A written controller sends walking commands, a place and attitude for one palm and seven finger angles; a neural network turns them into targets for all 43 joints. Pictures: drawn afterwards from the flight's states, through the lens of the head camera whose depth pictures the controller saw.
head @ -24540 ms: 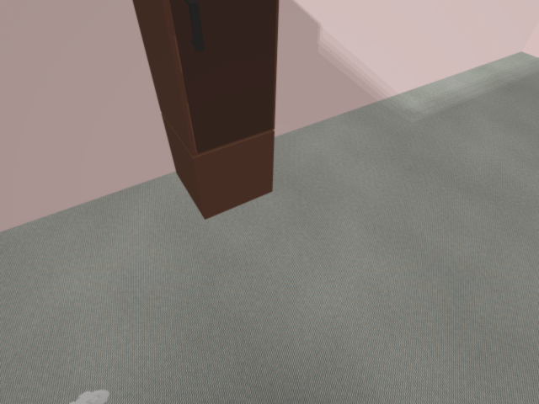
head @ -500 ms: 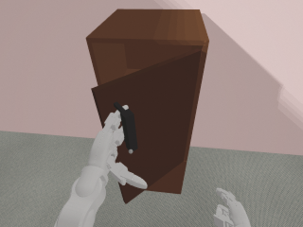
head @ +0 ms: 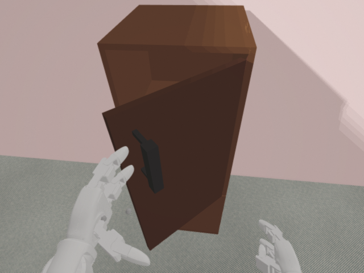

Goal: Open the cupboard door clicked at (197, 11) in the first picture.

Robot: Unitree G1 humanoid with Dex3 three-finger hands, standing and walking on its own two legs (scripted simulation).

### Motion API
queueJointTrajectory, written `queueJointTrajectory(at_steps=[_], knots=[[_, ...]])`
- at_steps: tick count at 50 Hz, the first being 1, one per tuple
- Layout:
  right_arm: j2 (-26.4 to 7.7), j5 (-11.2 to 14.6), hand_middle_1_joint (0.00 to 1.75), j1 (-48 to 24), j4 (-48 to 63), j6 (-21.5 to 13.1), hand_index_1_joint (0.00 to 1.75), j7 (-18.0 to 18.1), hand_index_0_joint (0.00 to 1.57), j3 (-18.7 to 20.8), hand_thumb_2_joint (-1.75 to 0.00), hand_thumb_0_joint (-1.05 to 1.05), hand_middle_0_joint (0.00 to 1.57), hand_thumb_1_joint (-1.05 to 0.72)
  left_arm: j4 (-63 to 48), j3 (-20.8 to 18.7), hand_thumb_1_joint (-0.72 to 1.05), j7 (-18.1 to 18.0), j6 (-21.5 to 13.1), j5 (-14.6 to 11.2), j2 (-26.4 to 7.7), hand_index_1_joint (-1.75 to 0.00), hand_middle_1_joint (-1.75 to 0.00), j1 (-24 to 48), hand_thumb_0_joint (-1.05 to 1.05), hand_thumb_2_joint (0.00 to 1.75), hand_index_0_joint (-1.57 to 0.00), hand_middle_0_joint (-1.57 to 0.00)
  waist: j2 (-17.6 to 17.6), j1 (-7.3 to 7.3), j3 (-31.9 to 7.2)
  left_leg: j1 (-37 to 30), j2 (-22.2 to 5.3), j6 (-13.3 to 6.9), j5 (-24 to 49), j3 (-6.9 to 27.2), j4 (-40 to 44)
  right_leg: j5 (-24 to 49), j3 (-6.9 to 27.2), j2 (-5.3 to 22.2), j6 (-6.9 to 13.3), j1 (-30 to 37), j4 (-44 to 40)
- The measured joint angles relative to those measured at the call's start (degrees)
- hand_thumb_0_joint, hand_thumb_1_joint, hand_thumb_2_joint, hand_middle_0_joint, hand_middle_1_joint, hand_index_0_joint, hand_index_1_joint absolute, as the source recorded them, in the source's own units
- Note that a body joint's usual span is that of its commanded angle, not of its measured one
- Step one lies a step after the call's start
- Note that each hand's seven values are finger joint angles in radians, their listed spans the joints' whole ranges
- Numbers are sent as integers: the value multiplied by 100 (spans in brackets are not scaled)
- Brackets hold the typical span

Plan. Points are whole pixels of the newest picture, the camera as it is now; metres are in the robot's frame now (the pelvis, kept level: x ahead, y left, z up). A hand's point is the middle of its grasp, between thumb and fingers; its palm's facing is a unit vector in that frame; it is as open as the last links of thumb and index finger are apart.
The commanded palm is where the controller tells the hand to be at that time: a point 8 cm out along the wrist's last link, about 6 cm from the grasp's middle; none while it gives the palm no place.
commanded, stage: slide the hand sideways off the handle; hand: left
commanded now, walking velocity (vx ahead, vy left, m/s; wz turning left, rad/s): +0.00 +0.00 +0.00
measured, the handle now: (147, 161) +0.29 +0.10 +0.14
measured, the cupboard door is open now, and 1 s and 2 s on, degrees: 44 44 44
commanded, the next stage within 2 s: draw the hand back to the body in 0.42 s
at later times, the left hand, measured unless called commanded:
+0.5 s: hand (95, 235) +0.15 +0.16 +0.13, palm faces +0.01 -1.00 -0.08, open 16.3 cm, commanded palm +0.10 +0.20 +0.14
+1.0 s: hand (75, 221) +0.16 +0.19 +0.14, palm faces +0.03 -0.99 -0.12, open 16.3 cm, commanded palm +0.11 +0.25 +0.16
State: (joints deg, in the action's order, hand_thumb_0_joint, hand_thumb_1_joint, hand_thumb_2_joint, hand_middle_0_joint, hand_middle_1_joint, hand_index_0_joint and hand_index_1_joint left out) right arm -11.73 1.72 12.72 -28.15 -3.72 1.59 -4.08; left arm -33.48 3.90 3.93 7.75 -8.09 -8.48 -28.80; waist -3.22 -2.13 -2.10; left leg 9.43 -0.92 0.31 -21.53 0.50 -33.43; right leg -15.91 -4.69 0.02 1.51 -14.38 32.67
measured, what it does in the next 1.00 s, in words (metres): stands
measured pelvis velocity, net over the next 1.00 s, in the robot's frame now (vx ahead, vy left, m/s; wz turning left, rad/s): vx -0.01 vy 0.01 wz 0.02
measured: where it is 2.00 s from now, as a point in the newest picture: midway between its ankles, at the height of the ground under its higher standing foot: outside the picture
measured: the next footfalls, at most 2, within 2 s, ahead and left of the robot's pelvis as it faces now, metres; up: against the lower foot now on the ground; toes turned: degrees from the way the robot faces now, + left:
none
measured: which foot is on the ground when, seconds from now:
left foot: down 0.00-1.00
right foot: down 0.00-1.00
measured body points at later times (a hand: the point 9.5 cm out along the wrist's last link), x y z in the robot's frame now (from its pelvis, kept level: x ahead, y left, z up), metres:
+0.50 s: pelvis +0.00 +0.00 -0.01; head -0.03 -0.01 +0.44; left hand +0.14 +0.21 +0.14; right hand +0.20 -0.20 -0.06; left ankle -0.04 +0.12 -0.73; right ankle +0.02 -0.10 -0.73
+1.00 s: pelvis -0.01 +0.01 +0.00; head -0.04 -0.01 +0.45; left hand +0.15 +0.24 +0.15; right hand +0.19 -0.20 -0.05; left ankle -0.04 +0.12 -0.73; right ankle +0.02 -0.10 -0.73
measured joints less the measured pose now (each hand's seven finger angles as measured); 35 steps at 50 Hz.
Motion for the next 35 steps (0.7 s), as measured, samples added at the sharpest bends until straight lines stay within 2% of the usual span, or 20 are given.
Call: queueJointTrajectory(at_steps=[5, 13, 22, 27, 31, 35], knots=[[-21, 27, 30, 95, 41, -118, 30, -12, 20, 35, -90, 2, 20, -90, -235, -202, -50, 107, -74, -96, -101, -30, -31, -507, -1, 30, -15, -17, 4, 4, -63, 62, -5, 1, -76, -6, -80, -76, 7, -3, -3, -72, 93], [-94, 58, 30, 202, 19, -432, 30, 3, 20, 135, -90, 2, 20, -90, -516, -436, -50, 297, -502, -246, -191, -30, -30, -1156, -1, 30, -15, -16, -13, -43, -127, 253, -5, -4, -192, 65, -328, -172, -61, 8, -12, -201, 259], [-100, 125, 30, 177, -70, -728, 30, 104, 20, 120, -90, 2, 20, -90, -156, -861, -50, 549, -732, -476, -390, -30, -30, -1070, -1, 30, -15, -15, -30, -52, -113, 400, -21, 2, -222, 112, -513, -157, -107, -3, -3, -288, 338], [-130, 140, 30, 186, -121, -963, 30, 116, 20, 87, -90, 2, 20, -90, -93, -823, -50, 612, -796, -573, -331, -30, -30, -875, -1, 30, -15, -15, -53, -34, -94, 427, -6, -13, -211, 132, -560, -129, -125, 14, -18, -286, 342], [-114, 135, 30, 180, -161, -1033, 30, 125, 20, 70, -90, 2, 20, -90, -81, -783, -50, 611, -732, -517, -355, -30, -30, -708, -1, 30, -15, -15, -43, -30, -96, 424, 12, -24, -183, 109, -543, -104, -102, 30, -27, -296, 340], [-72, 146, 30, 171, -190, -998, 30, 150, 20, 51, -90, 2, 20, -90, -32, -983, -50, 584, -572, -523, -502, -30, -30, -609, -1, 30, -15, -15, -29, -28, -88, 378, 11, -24, -147, 79, -485, -68, -72, 25, -27, -269, 299]])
